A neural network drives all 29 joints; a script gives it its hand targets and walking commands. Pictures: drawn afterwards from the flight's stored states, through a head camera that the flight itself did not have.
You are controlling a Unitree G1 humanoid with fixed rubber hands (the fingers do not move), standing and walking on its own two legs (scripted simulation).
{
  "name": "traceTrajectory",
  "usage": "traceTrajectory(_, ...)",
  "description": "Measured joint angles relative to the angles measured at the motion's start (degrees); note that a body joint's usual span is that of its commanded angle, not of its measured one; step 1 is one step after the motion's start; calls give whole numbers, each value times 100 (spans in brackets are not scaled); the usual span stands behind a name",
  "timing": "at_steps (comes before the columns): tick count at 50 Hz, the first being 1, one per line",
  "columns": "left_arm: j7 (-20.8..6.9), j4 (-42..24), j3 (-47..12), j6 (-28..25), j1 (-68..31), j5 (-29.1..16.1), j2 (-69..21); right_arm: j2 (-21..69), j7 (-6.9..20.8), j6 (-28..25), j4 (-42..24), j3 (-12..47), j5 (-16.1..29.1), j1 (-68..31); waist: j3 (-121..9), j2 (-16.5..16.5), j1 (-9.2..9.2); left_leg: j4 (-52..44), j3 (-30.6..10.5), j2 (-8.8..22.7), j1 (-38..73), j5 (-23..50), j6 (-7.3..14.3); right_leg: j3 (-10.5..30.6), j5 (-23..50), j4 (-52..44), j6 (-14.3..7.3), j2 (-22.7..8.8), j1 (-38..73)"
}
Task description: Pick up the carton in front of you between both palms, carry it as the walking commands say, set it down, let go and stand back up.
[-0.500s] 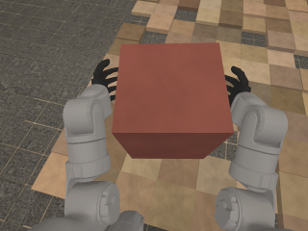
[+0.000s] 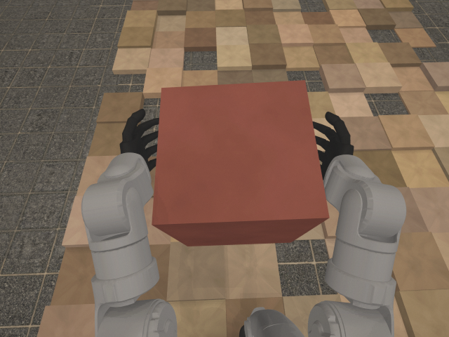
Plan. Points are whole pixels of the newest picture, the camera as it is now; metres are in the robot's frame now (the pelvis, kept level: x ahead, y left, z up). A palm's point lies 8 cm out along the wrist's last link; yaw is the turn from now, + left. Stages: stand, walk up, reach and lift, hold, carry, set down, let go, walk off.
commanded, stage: carry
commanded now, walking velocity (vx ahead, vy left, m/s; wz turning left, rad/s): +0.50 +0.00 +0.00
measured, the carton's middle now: (236, 177) +0.36 -0.05 +0.05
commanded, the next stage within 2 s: none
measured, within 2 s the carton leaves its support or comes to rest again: neither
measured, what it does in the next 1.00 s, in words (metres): walks ahead: right foot, then left foot 0.03 m higher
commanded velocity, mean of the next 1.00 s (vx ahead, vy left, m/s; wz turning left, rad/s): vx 0.50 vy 0.00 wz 0.00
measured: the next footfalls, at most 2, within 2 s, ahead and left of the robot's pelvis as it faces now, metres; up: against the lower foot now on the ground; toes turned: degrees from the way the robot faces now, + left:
right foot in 0.12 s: +0.19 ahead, -0.08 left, -0.01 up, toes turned -2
left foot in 0.44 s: +0.44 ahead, +0.14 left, +0.02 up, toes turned +7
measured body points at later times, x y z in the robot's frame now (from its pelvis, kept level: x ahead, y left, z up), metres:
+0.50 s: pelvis +0.32 +0.02 -0.03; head +0.34 +0.02 +0.42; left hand +0.66 +0.21 +0.10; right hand +0.68 -0.09 +0.09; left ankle +0.41 +0.13 -0.73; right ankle +0.16 -0.08 -0.73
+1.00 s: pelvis +0.62 +0.02 +0.01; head +0.67 +0.01 +0.46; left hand +0.97 +0.22 +0.13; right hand +1.01 -0.09 +0.12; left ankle +0.57 +0.14 -0.65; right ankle +0.63 -0.05 -0.73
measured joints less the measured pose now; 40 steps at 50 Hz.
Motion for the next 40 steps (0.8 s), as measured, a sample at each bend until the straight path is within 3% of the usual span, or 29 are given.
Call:
traceTrajectory(4,8,-272,-168,76,197,89,31,-75,36,50,-59,94,74,23,-421,-109,71,135,-63,-80,526,-766,-62,-153,1455,-1416,-26,-52,223)
traceTrajectory(6,33,-320,-249,208,209,65,82,-146,59,151,-79,141,84,29,-637,-206,162,620,-44,-146,657,-1244,-125,-282,2060,-2073,-142,-115,583)
traceTrajectory(9,166,-86,-413,380,79,15,142,-353,74,378,-56,127,141,43,-895,-190,535,2754,55,-2,9,-2164,-479,-356,796,-1768,-509,-15,866)
traceTrajectory(10,225,-8,-453,470,55,-41,188,-367,73,472,-37,110,139,58,-925,-247,700,3542,68,22,-329,-2335,-544,-354,802,-1662,-590,-21,909)
traceTrajectory(13,361,31,-449,711,133,-289,311,-199,69,698,-38,40,7,106,-951,-343,1063,4573,75,224,-1210,-2118,-593,-295,460,-1672,-522,-46,1251)
traceTrajectory(16,404,175,-376,773,15,-489,425,-16,85,762,-79,-43,-209,87,-889,-401,1331,4265,88,483,-1872,-1819,-686,-243,203,-1894,-421,-129,1674)
traceTrajectory(20,405,695,-321,667,-304,-626,561,75,150,689,63,-119,-492,21,-822,-460,1484,2585,278,614,-2146,-1621,-676,-172,-119,-2103,-281,-335,2227)
traceTrajectory(22,379,1028,-282,578,-448,-638,614,85,160,622,260,-144,-580,-30,-794,-496,1424,1785,510,511,-2010,-1214,-541,-155,-373,-1952,-176,-488,2422)
traceTrajectory(24,269,1324,-222,495,-471,-653,720,148,169,455,617,-108,-671,-53,-732,-634,1249,1612,669,342,-1716,-418,-437,-158,-339,-1045,-103,-757,2251)
traceTrajectory(25,219,1454,-179,446,-456,-644,776,183,161,374,803,-65,-734,-86,-688,-619,1086,1685,688,313,-1632,-596,-431,-18,-104,15,-42,-730,1861)
traceTrajectory(27,126,1701,-108,306,-440,-587,789,192,132,246,1046,-2,-791,-68,-561,-503,790,1643,636,300,-1403,-1009,-438,250,-340,2150,-74,-467,958)
traceTrajectory(29,66,1810,-38,176,-397,-436,652,125,101,116,1134,46,-703,66,-448,-410,534,1332,572,312,-1084,-919,-400,271,-401,3024,-161,-321,256)
traceTrajectory(32,-7,1788,37,-58,-307,-156,415,6,79,-153,1272,37,-486,149,-318,-356,262,914,510,336,-584,-1140,-464,220,-313,2549,-206,-370,-444)
traceTrajectory(35,-78,1695,72,-305,-206,70,287,-121,71,-448,1543,59,-291,24,-266,-293,89,624,467,395,-141,-1369,-509,171,-178,1227,-187,-442,-781)
traceTrajectory(37,-107,1653,86,-435,-156,162,259,-196,69,-607,1738,98,-195,-98,-284,-270,62,528,447,433,143,-1550,-569,119,274,162,-190,-454,-748)
traceTrajectory(40,-100,1636,60,-531,-163,188,288,-301,67,-722,1915,158,-101,-261,-375,-246,195,727,418,514,510,-2032,-696,-159,1123,-1104,-280,-388,-340)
